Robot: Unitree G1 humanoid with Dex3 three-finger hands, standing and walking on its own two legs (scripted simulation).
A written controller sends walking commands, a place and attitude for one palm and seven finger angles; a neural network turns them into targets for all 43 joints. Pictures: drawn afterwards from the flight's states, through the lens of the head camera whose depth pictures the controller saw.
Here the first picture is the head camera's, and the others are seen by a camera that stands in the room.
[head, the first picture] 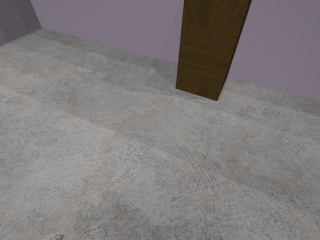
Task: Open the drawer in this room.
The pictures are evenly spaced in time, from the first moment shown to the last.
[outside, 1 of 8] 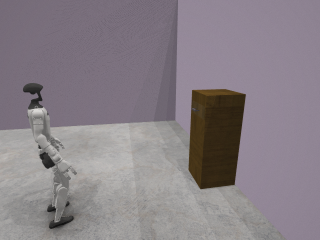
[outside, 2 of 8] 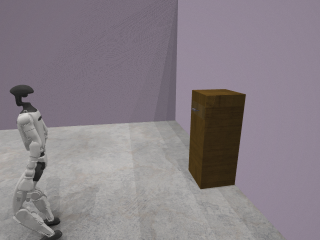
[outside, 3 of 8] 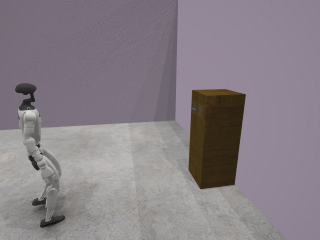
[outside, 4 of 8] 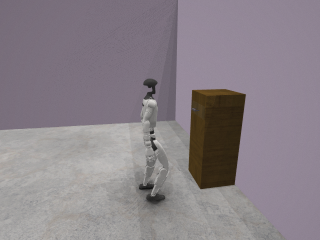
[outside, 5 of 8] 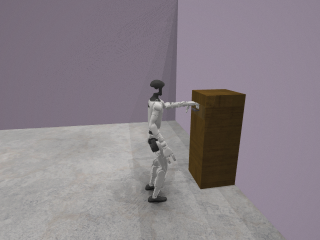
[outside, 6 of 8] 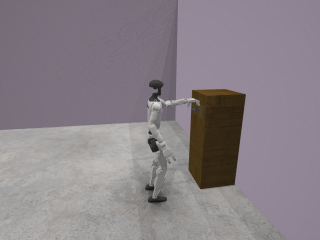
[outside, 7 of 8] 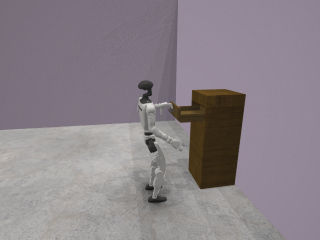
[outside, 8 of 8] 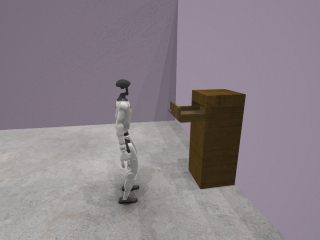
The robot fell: no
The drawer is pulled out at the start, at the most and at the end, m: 0.00 0.30 0.29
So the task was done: yes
